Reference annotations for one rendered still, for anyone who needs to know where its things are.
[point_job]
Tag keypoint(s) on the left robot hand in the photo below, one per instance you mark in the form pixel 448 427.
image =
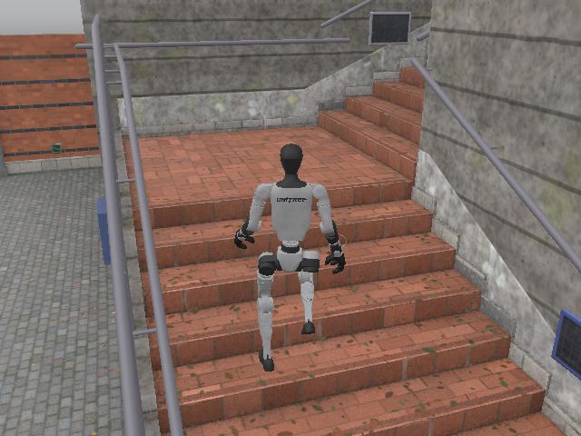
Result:
pixel 239 242

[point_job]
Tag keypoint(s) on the right robot upper arm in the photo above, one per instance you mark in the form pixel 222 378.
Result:
pixel 320 192

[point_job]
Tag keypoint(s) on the right robot forearm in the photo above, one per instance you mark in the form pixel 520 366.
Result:
pixel 334 242

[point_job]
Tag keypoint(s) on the left robot upper arm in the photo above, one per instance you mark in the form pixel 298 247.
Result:
pixel 262 192

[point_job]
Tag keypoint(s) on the left robot foot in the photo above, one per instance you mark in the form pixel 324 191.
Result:
pixel 268 364

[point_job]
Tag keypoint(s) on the robot left thigh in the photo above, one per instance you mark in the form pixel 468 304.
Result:
pixel 267 265

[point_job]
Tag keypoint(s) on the right robot hand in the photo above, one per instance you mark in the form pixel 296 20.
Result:
pixel 335 260

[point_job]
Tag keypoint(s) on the left robot forearm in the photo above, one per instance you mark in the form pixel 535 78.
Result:
pixel 243 234

